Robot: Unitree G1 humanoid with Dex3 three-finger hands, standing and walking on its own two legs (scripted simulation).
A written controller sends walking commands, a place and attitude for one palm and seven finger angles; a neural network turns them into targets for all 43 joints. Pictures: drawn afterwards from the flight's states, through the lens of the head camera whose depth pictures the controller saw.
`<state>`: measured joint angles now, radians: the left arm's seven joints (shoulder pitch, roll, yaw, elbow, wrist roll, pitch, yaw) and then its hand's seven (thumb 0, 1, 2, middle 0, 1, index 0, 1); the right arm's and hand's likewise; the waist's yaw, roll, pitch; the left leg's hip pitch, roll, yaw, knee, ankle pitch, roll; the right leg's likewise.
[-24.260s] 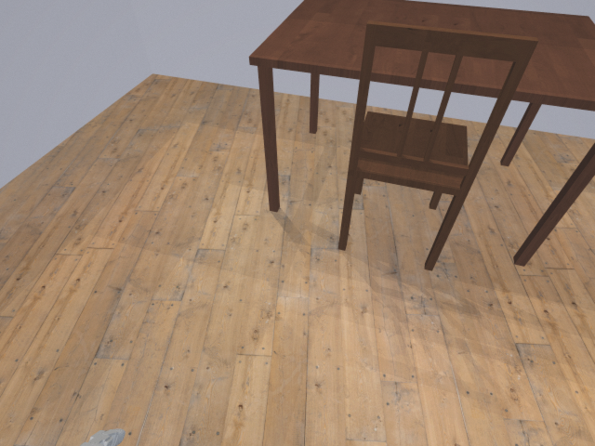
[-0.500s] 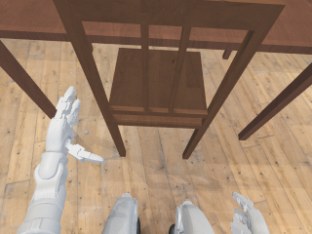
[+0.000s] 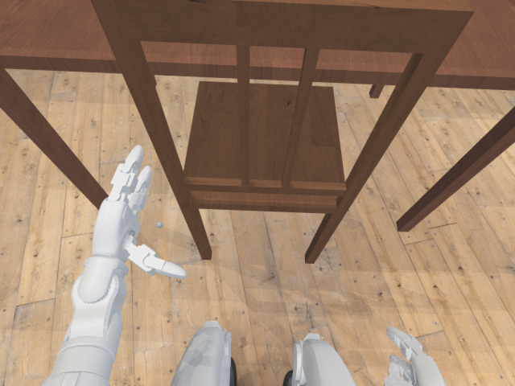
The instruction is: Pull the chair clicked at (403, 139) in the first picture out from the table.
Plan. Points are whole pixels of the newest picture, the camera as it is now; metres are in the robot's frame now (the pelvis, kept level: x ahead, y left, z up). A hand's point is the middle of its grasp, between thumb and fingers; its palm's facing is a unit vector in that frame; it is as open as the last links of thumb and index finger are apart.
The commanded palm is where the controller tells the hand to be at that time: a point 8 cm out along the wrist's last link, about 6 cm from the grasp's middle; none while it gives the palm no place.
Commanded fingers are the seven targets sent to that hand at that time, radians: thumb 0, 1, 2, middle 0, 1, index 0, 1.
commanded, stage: aim the fingers beside a spindle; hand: left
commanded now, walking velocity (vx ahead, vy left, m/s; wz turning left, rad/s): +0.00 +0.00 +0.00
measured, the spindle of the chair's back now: (244, 131) +0.51 +0.04 +0.04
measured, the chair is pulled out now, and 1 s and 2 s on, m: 0.00 0.00 0.00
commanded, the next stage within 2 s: push the fingers through the gap in 0.30 s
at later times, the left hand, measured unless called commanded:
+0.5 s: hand (159, 220) +0.35 +0.17 +0.02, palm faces -0.01 -1.00 -0.07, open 16.9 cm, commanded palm +0.35 +0.22 +0.02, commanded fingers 0.00 -0.50 0.30 -0.06 -0.08 -0.06 -0.08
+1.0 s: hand (158, 185) +0.41 +0.18 +0.02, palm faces -0.01 -1.00 -0.07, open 16.9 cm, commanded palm +0.39 +0.22 +0.02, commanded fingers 0.00 -0.50 0.30 -0.06 -0.08 -0.06 -0.08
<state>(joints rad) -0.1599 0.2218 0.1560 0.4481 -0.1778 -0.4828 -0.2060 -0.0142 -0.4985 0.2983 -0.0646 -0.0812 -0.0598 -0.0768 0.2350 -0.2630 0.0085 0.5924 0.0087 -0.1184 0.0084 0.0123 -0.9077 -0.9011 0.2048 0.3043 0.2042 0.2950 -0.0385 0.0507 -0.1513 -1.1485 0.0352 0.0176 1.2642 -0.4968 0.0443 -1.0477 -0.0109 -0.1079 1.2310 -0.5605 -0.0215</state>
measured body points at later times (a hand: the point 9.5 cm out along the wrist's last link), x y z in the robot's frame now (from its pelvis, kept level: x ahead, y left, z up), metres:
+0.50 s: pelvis +0.00 -0.01 +0.00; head +0.11 +0.00 +0.43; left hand +0.35 +0.22 +0.02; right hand +0.15 -0.26 -0.11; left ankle +0.05 +0.09 -0.62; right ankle +0.01 -0.11 -0.62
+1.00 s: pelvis +0.00 -0.01 -0.01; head +0.13 +0.00 +0.42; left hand +0.41 +0.23 +0.02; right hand +0.10 -0.27 -0.12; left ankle +0.05 +0.09 -0.62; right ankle +0.01 -0.11 -0.62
